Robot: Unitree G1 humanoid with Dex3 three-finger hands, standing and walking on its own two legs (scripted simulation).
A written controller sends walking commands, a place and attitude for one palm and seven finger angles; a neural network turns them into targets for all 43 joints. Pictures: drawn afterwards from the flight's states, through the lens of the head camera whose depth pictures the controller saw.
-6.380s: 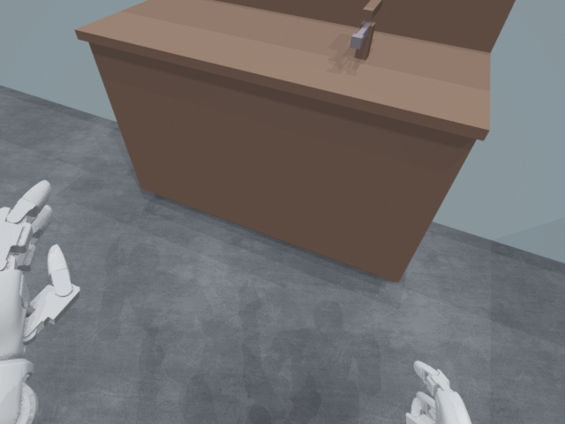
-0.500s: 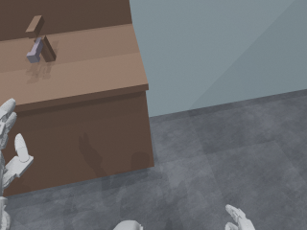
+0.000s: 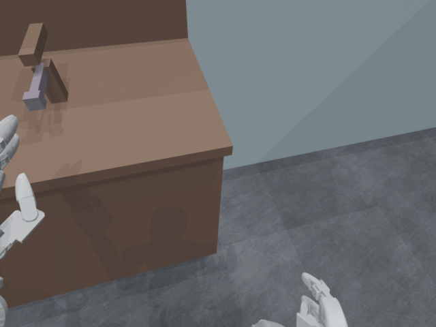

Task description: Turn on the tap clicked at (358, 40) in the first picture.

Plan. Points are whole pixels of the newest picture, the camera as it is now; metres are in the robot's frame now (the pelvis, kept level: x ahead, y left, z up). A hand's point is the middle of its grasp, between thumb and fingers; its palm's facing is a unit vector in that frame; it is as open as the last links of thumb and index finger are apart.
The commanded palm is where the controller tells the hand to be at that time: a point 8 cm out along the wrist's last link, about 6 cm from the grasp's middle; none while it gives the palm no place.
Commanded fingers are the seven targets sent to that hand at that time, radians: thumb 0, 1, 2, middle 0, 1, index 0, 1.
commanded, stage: take the last steps up to it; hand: left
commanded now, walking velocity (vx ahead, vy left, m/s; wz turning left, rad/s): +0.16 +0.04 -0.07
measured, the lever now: (35, 100) +0.48 +0.39 +0.13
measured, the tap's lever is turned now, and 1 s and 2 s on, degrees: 0 0 0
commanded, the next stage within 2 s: come to a stop and stand still in 0.02 s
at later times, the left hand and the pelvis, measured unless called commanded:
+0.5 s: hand (47, 194) +0.25 +0.24 +0.17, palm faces +0.34 -0.84 -0.42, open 7.4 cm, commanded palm +0.20 +0.29 +0.18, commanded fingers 0.00 0.90 0.90 -0.20 -0.30 -0.20 -0.30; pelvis +0.03 +0.02 +0.00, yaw -2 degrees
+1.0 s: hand (47, 236) +0.20 +0.22 +0.16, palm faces +0.36 -0.85 -0.39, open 7.4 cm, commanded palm +0.15 +0.27 +0.18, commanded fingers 0.00 0.90 0.90 -0.20 -0.30 -0.20 -0.30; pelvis -0.02 -0.01 +0.00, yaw -2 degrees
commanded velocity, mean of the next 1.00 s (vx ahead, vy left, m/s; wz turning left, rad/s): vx -0.02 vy -0.03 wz -0.01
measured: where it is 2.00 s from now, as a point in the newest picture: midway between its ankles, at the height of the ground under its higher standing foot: outside the picture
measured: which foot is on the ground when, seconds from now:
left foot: down 0.00-0.14, up 0.16-0.42, down 0.44-1.00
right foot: up 0.00-0.10, down 0.12-1.00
